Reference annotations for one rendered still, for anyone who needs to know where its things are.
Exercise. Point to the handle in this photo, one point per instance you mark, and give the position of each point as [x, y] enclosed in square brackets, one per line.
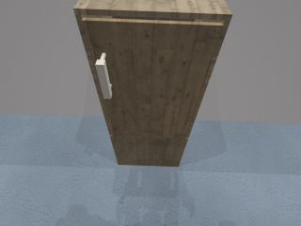
[102, 72]

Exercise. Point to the cupboard door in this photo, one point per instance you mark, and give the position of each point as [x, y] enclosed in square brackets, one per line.
[157, 70]

